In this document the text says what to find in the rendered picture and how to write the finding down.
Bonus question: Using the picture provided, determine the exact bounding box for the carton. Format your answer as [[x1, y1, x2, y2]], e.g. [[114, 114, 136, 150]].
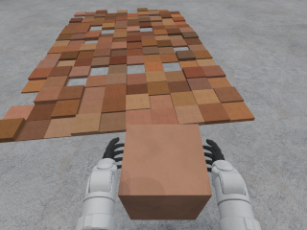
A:
[[118, 124, 212, 220]]

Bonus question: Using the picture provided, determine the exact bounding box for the right robot hand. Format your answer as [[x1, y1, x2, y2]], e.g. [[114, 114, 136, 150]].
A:
[[202, 139, 224, 173]]

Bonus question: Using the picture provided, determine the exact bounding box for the robot right forearm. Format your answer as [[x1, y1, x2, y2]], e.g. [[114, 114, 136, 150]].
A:
[[211, 160, 262, 230]]

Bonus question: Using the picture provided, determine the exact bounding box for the robot left forearm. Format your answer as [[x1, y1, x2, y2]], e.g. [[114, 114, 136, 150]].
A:
[[75, 158, 118, 230]]

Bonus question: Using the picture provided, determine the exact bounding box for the left robot hand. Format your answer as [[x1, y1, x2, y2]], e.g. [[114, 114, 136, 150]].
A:
[[102, 137, 125, 169]]

